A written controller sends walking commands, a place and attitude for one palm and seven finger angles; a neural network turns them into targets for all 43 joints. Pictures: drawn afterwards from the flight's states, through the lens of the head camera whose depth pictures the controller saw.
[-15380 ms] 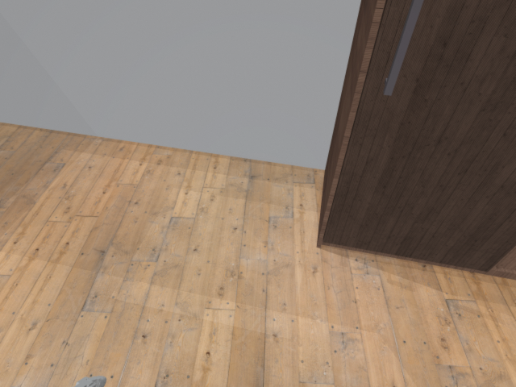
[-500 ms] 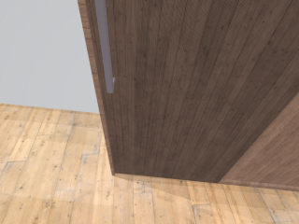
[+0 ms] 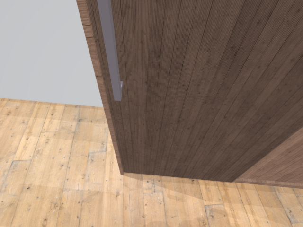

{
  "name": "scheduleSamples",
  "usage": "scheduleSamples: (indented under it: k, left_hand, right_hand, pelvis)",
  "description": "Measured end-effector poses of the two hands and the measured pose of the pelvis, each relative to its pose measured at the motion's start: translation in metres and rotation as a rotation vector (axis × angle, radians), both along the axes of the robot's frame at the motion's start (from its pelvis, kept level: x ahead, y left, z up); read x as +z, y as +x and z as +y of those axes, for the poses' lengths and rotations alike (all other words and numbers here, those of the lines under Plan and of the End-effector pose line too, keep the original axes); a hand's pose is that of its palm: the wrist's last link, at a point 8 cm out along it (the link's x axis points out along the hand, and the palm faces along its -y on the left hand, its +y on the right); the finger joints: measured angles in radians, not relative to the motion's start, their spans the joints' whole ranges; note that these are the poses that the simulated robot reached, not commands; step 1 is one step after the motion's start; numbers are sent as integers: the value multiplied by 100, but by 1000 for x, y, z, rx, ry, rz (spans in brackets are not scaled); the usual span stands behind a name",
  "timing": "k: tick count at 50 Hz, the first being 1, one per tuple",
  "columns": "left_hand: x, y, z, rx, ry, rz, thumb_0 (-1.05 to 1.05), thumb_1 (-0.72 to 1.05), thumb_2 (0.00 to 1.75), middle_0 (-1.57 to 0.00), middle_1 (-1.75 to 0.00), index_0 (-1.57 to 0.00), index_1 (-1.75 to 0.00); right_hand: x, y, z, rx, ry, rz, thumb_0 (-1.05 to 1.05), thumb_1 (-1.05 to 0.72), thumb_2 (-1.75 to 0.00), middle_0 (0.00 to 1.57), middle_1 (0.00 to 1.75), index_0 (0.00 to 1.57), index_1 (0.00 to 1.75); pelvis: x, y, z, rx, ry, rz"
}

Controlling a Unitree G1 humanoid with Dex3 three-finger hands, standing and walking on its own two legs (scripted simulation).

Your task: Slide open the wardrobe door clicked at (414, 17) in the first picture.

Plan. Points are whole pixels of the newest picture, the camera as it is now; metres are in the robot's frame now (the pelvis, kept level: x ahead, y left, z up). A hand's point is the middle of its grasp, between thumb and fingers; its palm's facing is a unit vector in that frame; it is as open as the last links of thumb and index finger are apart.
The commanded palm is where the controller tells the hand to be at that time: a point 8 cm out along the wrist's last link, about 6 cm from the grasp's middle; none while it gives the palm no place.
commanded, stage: come to a stop and stand still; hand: left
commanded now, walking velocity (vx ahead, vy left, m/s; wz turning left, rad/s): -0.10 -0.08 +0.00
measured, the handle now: (113, 44) +0.46 +0.14 +0.23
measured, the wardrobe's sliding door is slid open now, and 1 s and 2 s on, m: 0.00 0.00 0.00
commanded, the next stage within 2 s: look again from close up in 1.30 s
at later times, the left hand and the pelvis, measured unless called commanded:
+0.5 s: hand out of the picture -0.01 +0.16 -0.17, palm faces +0.05 -0.98 -0.19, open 7.3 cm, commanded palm none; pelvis -0.03 -0.01 +0.01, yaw +0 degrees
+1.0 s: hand out of the picture -0.05 +0.18 -0.16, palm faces +0.00 -0.98 -0.21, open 7.4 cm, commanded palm none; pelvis -0.05 +0.00 +0.01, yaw -1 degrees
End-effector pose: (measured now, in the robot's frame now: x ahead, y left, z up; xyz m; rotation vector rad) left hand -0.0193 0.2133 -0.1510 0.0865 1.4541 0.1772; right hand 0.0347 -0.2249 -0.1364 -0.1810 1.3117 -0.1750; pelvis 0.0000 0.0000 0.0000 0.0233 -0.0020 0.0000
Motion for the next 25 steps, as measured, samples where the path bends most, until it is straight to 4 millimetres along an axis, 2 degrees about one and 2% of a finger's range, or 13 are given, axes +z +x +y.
scheduleSamples:
  k: [7, 14, 20, 25]
  left_hand:
    - [12, 22, 0, -46, 57, -81, 1, 91, 90, -20, -30, -20, -30]
    - [3, 29, -1, -43, 45, -144, 1, 93, 90, -20, -30, -20, -30]
    - [7, 21, 0, -34, 28, -157, 1, 94, 90, -20, -30, -20, -30]
    - [14, 0, -1, -42, 29, -129, 1, 94, 90, -20, -30, -20, -30]
  right_hand:
    - [-8, 10, -15, -23, 32, -36, 1, -93, -90, 20, 29, 20, 30]
    - [-5, -1, -17, -21, 16, -35, 0, -94, -90, 20, 29, 20, 30]
    - [7, -22, -16, 1, 3, -19, 0, -95, -90, 20, 29, 20, 30]
    - [6, -41, -14, 8, 20, 9, 0, -94, -90, 20, 29, 20, 30]
  pelvis:
    - [-1, -9, -13, 1, -18, 8]
    - [-4, -16, -15, 13, -26, -9]
    - [5, -25, -15, 6, -25, -26]
    - [9, -33, -12, 3, -30, -26]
